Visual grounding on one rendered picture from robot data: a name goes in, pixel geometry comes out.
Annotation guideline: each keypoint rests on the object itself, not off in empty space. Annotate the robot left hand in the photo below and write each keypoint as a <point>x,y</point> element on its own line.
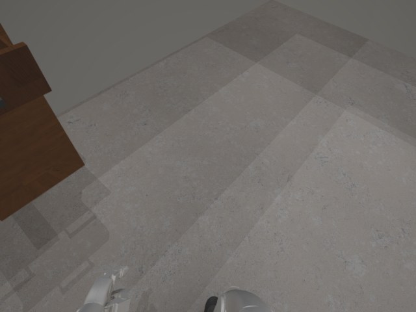
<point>101,291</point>

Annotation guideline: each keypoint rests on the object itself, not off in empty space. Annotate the right robot foot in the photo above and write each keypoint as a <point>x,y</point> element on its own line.
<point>210,304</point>

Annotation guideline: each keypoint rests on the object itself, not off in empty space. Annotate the robot right thigh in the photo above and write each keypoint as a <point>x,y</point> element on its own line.
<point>240,301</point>

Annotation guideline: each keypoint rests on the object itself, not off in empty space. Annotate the cabinet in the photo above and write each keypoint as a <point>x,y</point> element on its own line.
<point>35,153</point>

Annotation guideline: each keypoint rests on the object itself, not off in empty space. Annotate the drawer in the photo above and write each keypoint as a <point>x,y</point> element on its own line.
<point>21,79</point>

